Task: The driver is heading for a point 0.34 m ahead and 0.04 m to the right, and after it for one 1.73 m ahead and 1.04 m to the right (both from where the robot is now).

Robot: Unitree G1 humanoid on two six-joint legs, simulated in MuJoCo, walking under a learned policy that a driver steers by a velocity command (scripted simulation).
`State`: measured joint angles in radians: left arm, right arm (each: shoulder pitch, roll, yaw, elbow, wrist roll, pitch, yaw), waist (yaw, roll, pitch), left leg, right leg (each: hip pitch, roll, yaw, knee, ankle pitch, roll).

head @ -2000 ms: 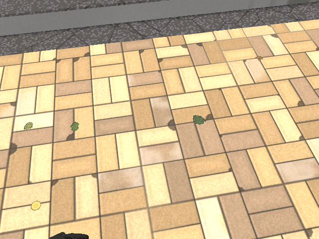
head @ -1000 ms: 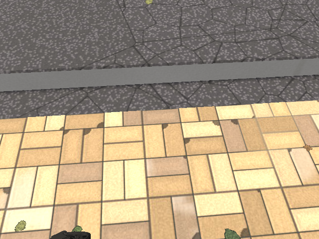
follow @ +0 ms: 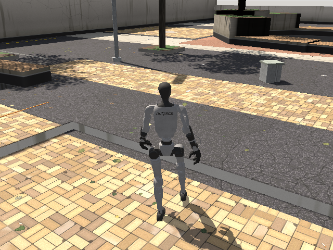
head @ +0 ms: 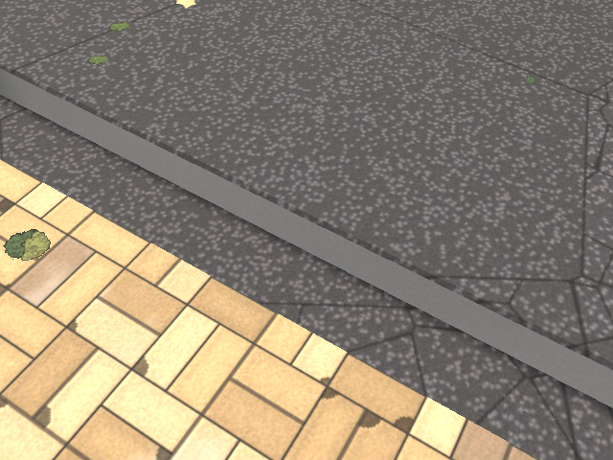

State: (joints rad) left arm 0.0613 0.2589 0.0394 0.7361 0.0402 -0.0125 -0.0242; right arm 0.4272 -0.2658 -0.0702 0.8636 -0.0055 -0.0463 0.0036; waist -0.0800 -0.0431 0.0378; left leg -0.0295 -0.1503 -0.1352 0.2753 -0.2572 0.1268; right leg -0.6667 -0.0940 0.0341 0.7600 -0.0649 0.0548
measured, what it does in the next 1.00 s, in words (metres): walks ahead, turning right: right foot, then left foot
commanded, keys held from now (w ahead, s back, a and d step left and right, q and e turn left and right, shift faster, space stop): w+q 0.04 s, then w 0.10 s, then w+e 0.34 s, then e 0.52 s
